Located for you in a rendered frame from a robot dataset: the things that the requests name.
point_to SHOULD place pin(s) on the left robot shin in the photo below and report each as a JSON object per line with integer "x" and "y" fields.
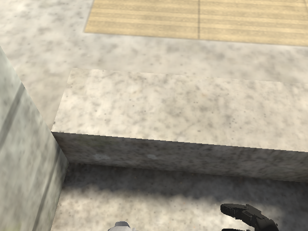
{"x": 122, "y": 223}

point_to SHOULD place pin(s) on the right robot hand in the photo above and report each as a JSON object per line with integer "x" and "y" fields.
{"x": 249, "y": 215}

